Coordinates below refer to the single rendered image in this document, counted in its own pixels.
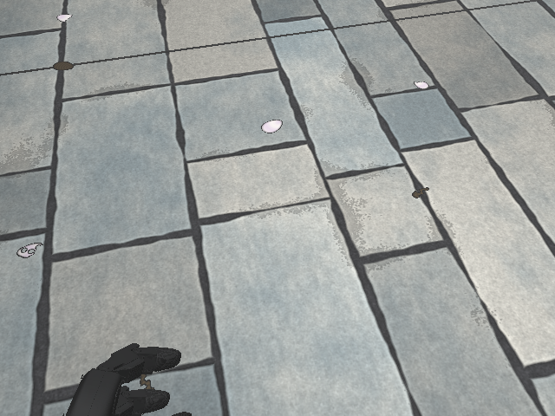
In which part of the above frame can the left robot hand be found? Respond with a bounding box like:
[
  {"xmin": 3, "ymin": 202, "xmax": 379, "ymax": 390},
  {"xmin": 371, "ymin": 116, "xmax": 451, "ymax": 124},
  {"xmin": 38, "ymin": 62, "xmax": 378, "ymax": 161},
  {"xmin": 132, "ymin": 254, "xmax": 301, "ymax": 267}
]
[{"xmin": 63, "ymin": 343, "xmax": 192, "ymax": 416}]

